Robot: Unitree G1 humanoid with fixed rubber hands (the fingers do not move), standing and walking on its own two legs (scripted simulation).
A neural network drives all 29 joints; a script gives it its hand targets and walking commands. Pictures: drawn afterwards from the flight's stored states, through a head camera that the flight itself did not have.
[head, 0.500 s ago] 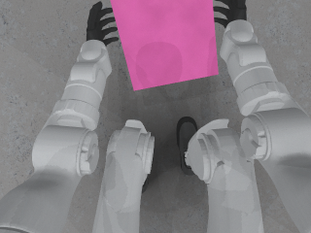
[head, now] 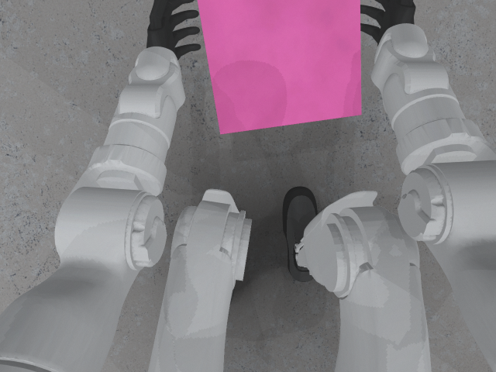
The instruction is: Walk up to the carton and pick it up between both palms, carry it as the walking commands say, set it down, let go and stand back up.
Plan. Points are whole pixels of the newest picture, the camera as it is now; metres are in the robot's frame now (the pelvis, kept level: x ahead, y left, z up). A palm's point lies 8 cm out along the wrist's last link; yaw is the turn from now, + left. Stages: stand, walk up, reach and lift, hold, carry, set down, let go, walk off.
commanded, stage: set down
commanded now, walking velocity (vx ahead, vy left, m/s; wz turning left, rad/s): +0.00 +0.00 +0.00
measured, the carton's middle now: (277, 52) +0.54 -0.03 -0.25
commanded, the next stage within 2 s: none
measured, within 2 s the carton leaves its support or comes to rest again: rests again in 1.36 s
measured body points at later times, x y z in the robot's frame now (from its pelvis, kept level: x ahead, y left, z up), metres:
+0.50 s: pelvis +0.01 -0.01 +0.00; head +0.35 +0.00 +0.28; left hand +0.53 +0.13 -0.17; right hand +0.55 -0.18 -0.16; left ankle +0.09 +0.08 -0.33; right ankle +0.15 -0.09 -0.33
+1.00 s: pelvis +0.02 +0.00 -0.01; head +0.37 +0.00 +0.27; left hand +0.54 +0.13 -0.18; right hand +0.56 -0.18 -0.17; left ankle +0.09 +0.08 -0.33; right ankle +0.15 -0.09 -0.33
